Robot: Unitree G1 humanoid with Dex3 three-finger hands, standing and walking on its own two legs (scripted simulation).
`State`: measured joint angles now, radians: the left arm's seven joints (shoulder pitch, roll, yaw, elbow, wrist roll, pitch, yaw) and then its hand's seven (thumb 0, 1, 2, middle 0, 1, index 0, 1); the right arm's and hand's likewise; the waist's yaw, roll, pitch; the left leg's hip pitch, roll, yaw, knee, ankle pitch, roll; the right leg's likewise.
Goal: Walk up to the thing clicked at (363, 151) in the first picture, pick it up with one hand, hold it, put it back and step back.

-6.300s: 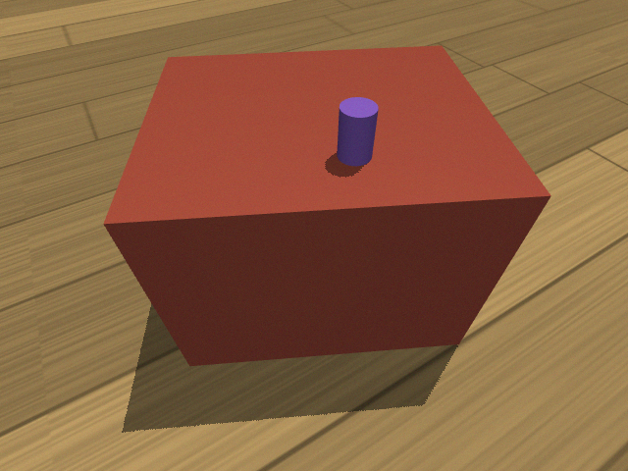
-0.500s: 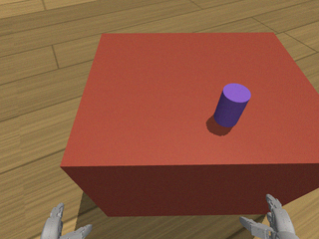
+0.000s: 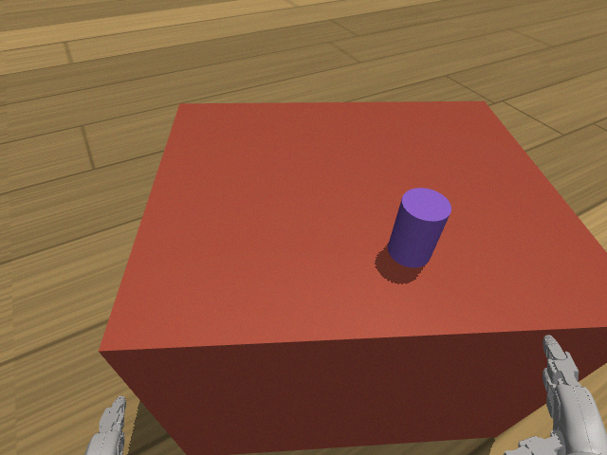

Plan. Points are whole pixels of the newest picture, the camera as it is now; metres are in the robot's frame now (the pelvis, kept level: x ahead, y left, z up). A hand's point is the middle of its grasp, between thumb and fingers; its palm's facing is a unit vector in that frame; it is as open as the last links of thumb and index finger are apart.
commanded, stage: rise first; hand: right
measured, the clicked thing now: (417, 228) +0.50 -0.21 -0.02
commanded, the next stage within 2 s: go down in 0.88 s
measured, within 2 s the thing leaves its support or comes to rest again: neither
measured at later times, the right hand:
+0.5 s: hand (546, 409) +0.17 -0.25 +0.05, palm faces +0.29 +0.88 -0.38, open 17.6 cm
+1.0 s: hand (565, 408) +0.16 -0.26 +0.07, palm faces +0.32 +0.86 -0.41, open 17.5 cm
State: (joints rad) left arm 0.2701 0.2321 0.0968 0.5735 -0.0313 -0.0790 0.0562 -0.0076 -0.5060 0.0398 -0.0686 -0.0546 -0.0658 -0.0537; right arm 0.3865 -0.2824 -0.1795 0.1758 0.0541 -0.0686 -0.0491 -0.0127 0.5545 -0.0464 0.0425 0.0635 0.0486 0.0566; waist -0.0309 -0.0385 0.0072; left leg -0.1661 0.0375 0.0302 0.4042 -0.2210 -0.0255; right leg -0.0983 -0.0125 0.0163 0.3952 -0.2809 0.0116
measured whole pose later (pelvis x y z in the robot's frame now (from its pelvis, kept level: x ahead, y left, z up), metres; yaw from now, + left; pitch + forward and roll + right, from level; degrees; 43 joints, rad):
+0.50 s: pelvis -0.01 +0.00 +0.00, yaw +0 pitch -3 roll +0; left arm 0.25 0.23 0.15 0.61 -0.02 -0.10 0.05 -0.01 -0.55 0.05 -0.06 -0.05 -0.06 -0.06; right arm 0.46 -0.29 -0.24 -0.03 0.05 -0.16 -0.03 -0.02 0.57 -0.04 0.05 0.06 0.05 0.06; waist -0.04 -0.05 0.04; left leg -0.16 0.04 0.03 0.41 -0.21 -0.02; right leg -0.09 -0.01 0.02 0.40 -0.27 0.01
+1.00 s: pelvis -0.02 +0.00 +0.00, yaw +0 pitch -3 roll +0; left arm 0.23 0.22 0.16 0.66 -0.02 -0.12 0.04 -0.01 -0.55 0.07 -0.06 -0.06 -0.05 -0.06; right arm 0.45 -0.31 -0.27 -0.06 0.04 -0.23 -0.02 -0.02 0.55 -0.05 0.05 0.06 0.06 0.06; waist -0.04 -0.05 0.04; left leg -0.16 0.04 0.04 0.41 -0.19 -0.02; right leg -0.10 -0.01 0.02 0.40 -0.25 0.01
